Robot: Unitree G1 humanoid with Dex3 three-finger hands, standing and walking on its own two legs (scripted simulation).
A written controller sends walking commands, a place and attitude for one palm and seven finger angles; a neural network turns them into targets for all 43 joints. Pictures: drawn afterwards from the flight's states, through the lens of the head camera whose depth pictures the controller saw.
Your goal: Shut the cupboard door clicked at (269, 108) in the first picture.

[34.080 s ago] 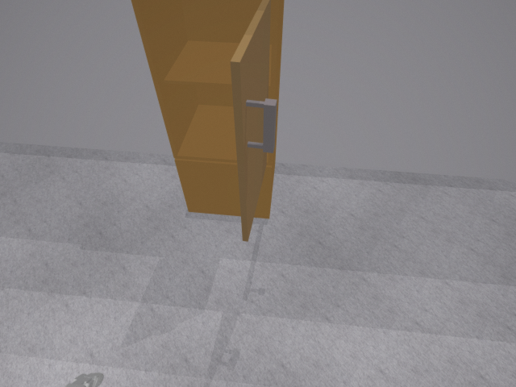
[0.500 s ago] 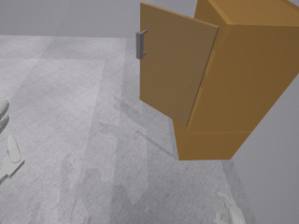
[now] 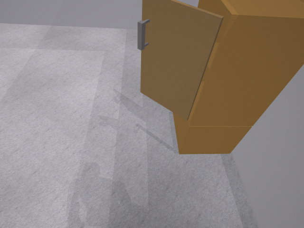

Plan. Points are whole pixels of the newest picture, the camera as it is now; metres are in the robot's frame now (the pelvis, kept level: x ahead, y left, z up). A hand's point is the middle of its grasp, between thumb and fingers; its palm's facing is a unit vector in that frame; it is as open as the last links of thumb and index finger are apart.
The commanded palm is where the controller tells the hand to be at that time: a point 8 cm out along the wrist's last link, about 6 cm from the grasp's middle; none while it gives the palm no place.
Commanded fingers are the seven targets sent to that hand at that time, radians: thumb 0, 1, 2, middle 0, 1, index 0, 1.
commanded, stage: let the arm hang, fingers relaxed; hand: left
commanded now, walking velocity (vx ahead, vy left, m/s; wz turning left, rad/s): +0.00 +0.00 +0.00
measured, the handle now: (144, 34) +0.92 +0.09 +0.04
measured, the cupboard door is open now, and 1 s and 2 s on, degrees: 49 49 49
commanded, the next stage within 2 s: look to check the result in 0.70 s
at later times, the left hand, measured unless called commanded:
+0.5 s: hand out of the picture -0.02 +0.16 -0.17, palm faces +0.04 -0.99 -0.16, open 7.3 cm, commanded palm none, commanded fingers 0.00 0.90 0.90 -0.20 -0.30 -0.20 -0.30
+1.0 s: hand out of the picture -0.02 +0.17 -0.17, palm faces +0.03 -0.98 -0.18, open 7.3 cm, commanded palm none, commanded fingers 0.00 0.90 0.90 -0.20 -0.30 -0.20 -0.30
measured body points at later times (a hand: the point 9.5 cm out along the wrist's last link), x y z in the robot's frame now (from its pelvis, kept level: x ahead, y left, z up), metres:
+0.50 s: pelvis +0.00 +0.00 +0.00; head -0.01 +0.00 +0.45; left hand -0.02 +0.21 -0.16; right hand -0.02 -0.20 -0.16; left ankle +0.06 +0.11 -0.74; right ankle +0.00 -0.12 -0.74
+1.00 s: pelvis +0.01 +0.00 +0.00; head +0.01 +0.00 +0.45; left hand -0.02 +0.22 -0.16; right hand -0.01 -0.21 -0.16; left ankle +0.06 +0.11 -0.74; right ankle +0.00 -0.12 -0.74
